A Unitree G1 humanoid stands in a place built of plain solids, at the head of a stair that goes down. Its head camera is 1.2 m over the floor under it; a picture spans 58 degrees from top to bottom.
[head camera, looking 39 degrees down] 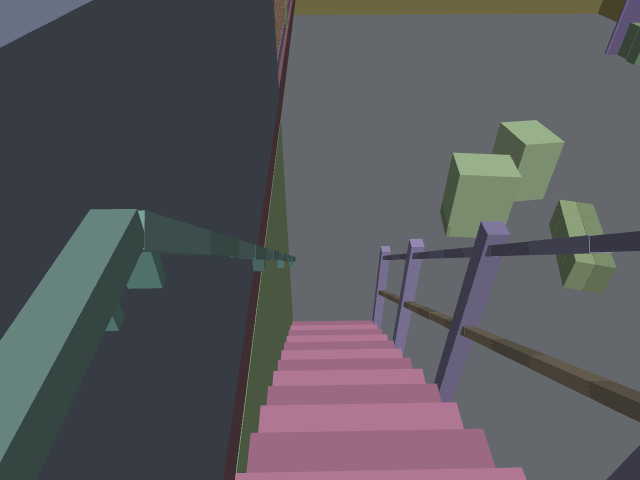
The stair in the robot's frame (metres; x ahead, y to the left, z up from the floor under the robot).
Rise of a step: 0.21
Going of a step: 0.23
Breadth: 0.90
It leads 1 degrees to the left of straight ahead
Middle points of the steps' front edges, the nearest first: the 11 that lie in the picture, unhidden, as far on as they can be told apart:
0.83 -0.18 -0.42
1.07 -0.18 -0.63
1.30 -0.17 -0.84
1.54 -0.17 -1.05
1.77 -0.16 -1.26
2.00 -0.16 -1.47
2.24 -0.16 -1.69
2.47 -0.15 -1.90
2.71 -0.15 -2.11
2.94 -0.14 -2.32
3.18 -0.14 -2.53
